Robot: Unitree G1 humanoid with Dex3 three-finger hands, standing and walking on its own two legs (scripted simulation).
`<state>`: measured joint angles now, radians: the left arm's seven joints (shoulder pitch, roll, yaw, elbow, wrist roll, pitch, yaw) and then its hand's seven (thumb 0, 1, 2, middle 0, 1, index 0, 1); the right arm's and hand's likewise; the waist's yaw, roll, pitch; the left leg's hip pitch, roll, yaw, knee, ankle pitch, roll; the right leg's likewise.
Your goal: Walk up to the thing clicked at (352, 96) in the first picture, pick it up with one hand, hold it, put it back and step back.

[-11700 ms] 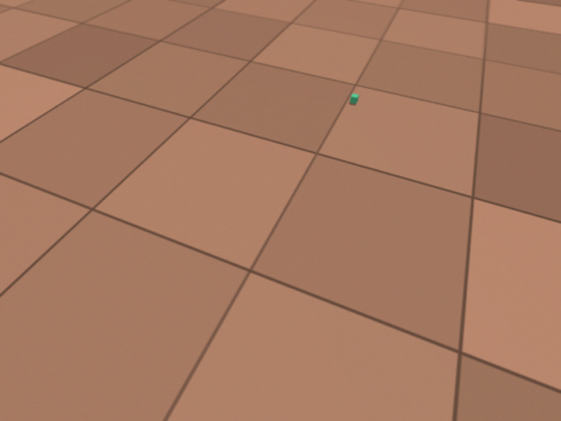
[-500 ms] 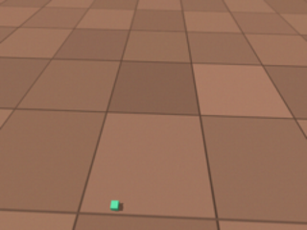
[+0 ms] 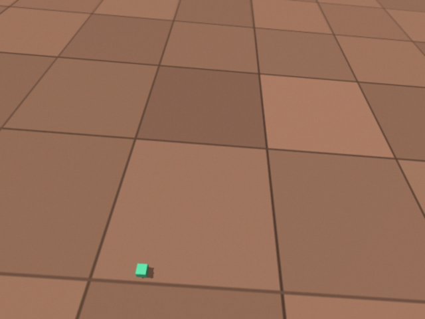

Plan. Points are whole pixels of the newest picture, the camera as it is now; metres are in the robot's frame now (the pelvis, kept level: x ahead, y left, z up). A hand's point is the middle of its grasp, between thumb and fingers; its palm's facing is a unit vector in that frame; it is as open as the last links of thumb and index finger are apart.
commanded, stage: walk up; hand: left
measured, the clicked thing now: (142, 270) +0.43 +0.26 -0.75
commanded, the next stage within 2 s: stand in 1.86 s
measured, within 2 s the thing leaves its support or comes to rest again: neither
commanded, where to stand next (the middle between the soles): +0.07 -0.01 m, yaw +4 degrees
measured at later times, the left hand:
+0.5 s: hand out of the picture +0.08 +0.25 -0.17, palm faces +0.07 -0.90 -0.43, open 7.4 cm
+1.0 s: hand out of the picture +0.09 +0.24 -0.15, palm faces +0.04 -0.93 -0.37, open 7.4 cm
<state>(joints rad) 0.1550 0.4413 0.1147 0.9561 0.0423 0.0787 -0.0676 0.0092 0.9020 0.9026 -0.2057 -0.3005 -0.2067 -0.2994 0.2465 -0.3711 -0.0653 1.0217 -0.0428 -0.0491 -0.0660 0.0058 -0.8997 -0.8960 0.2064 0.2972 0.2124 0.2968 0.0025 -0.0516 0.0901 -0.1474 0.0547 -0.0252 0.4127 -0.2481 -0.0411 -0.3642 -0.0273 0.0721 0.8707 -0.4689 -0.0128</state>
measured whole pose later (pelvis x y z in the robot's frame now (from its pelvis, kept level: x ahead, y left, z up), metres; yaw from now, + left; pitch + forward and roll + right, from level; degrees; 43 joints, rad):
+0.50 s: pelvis +0.03 -0.03 -0.02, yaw +6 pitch -2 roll +0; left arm 0.18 0.41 0.05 0.89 0.01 -0.02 0.03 0.01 0.89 0.90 -0.21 -0.30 -0.21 -0.30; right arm 0.19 -0.41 -0.09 0.88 -0.04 0.04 0.04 0.01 -0.90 -0.90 0.20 0.30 0.21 0.30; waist 0.00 0.00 0.15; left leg -0.34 -0.01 -0.02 0.70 -0.33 0.02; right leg -0.27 -0.12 -0.05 0.71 -0.39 0.04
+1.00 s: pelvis +0.03 -0.02 -0.01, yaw +5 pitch -4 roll +0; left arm 0.15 0.35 -0.01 1.00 0.00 -0.01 0.00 0.01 0.90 0.90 -0.21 -0.30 -0.21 -0.30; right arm 0.11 -0.36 -0.02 0.96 0.01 0.02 0.02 0.01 -0.90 -0.90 0.20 0.30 0.21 0.30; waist 0.01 0.03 0.13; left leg -0.21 -0.02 0.02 0.55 -0.26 0.02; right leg -0.21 -0.01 0.00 0.57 -0.30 0.00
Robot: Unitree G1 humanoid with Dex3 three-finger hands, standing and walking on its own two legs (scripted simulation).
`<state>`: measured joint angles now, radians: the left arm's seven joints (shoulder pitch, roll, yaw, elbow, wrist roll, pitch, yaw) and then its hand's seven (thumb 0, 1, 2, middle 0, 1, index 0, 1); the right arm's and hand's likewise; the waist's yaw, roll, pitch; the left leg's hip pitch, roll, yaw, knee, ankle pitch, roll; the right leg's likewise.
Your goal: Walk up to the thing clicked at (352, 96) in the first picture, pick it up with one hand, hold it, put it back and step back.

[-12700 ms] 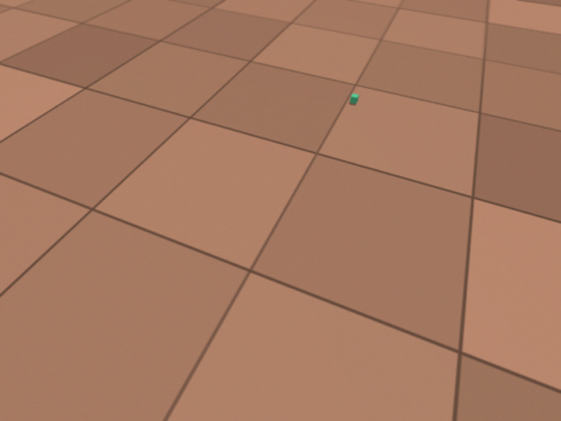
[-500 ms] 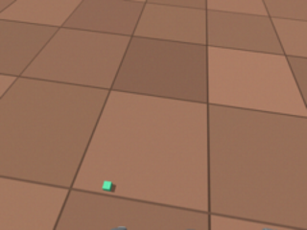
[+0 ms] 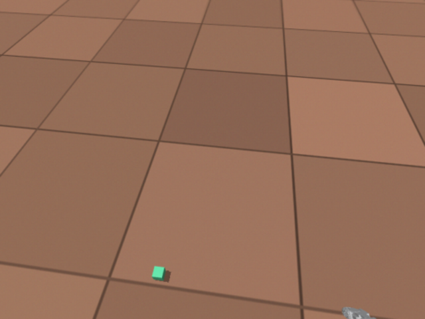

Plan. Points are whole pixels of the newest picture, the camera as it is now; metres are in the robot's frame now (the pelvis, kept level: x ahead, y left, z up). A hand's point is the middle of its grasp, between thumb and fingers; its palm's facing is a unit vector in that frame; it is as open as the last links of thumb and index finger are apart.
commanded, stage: walk up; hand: left
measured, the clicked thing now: (159, 273) +0.42 +0.24 -0.74
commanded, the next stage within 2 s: stand in 0.86 s
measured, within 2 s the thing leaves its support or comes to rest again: neither
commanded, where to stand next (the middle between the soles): +0.04 +0.01 m, yaw -1 degrees
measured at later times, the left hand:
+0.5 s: hand out of the picture +0.07 +0.26 -0.14, palm faces -0.04 -0.94 -0.34, open 7.4 cm
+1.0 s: hand out of the picture +0.08 +0.24 -0.14, palm faces -0.05 -0.94 -0.33, open 7.4 cm
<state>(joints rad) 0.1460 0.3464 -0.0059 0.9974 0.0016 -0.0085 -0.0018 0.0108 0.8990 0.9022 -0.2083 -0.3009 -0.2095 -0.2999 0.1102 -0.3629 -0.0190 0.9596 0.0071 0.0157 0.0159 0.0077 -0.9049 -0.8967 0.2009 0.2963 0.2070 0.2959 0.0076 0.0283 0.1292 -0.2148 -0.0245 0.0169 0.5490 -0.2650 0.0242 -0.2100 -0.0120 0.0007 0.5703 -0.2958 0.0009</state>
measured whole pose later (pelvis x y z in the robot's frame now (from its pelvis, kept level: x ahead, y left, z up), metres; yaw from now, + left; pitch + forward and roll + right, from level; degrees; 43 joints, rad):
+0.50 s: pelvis -0.01 +0.00 +0.02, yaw -1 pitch -3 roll +0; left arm 0.10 0.36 0.00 1.13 0.00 -0.01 -0.01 0.01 0.90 0.90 -0.21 -0.30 -0.21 -0.30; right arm 0.09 -0.35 -0.01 1.12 -0.01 -0.01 0.02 0.01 -0.91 -0.90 0.20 0.30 0.21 0.30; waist 0.00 0.00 0.07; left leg -0.13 -0.01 0.04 0.32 -0.14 0.02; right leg -0.13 0.00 0.02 0.33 -0.14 0.01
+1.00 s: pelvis +0.00 +0.00 +0.02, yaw -1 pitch -2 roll +0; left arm 0.12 0.34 -0.01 1.14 0.01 -0.02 0.00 0.01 0.90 0.90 -0.21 -0.30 -0.21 -0.30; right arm 0.09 -0.34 -0.01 1.14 -0.01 -0.01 0.01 0.01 -0.91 -0.90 0.20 0.30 0.21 0.30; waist 0.00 0.00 0.04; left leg -0.12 -0.01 0.03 0.31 -0.15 0.01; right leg -0.12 0.01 0.01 0.32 -0.16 0.00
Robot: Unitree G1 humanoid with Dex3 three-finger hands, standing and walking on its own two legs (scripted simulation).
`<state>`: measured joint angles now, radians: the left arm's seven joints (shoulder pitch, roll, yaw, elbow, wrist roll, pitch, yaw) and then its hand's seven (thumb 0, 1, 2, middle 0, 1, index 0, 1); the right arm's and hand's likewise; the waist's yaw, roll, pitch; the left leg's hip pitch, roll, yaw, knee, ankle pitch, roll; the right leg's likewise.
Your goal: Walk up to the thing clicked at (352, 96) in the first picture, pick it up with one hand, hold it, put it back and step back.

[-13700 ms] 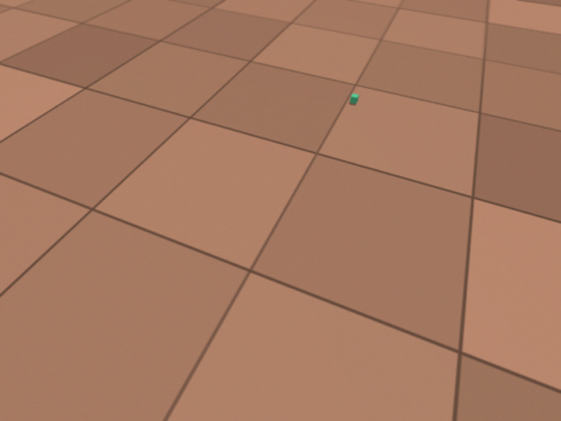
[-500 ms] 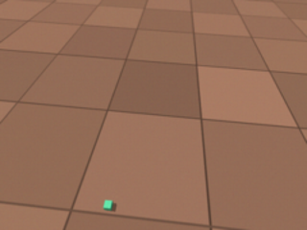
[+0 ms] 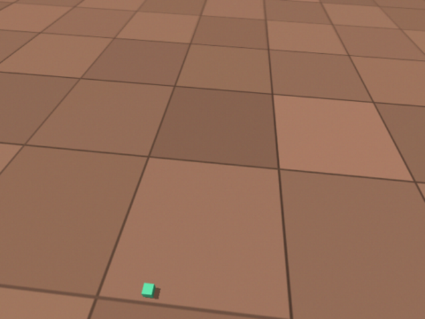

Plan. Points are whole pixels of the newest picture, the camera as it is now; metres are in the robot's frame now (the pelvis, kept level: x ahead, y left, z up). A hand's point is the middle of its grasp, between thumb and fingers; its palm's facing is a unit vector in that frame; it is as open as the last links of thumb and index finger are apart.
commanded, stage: stand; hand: left
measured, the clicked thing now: (148, 290) +0.42 +0.25 -0.76
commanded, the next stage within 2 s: none
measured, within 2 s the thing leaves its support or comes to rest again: neither
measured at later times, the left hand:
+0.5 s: hand out of the picture +0.10 +0.25 -0.15, palm faces -0.03 -0.94 -0.35, open 7.4 cm
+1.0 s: hand out of the picture +0.09 +0.25 -0.15, palm faces -0.03 -0.93 -0.35, open 7.4 cm
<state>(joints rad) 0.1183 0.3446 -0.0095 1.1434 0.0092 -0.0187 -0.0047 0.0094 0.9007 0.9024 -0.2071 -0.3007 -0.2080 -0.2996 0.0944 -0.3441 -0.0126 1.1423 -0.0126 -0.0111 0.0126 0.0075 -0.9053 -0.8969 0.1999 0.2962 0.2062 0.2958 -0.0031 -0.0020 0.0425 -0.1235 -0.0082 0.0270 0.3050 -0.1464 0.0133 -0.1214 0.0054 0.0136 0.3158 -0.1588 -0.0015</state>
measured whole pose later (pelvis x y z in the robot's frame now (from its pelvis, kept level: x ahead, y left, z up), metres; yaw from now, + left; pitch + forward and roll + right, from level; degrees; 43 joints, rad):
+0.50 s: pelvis +0.02 +0.00 +0.00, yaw +0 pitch -2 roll +0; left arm 0.11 0.36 -0.01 1.13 0.01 -0.02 0.00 0.01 0.90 0.90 -0.21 -0.30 -0.21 -0.30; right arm 0.10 -0.35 0.00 1.15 -0.01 -0.01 0.01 0.01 -0.91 -0.90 0.20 0.30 0.21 0.30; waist -0.01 0.00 0.05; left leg -0.10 0.00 0.02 0.29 -0.16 0.01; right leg -0.09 0.01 0.01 0.30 -0.18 -0.01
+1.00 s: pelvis +0.02 -0.01 +0.00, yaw +0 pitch -2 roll +0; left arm 0.12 0.36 -0.01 1.13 0.01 -0.02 0.00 0.01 0.90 0.90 -0.21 -0.30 -0.21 -0.30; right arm 0.10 -0.35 0.00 1.14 -0.01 -0.01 0.00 0.01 -0.91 -0.90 0.20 0.30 0.21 0.30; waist -0.01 0.00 0.05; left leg -0.09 0.00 0.02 0.29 -0.16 0.00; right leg -0.09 0.01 0.00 0.30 -0.18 -0.01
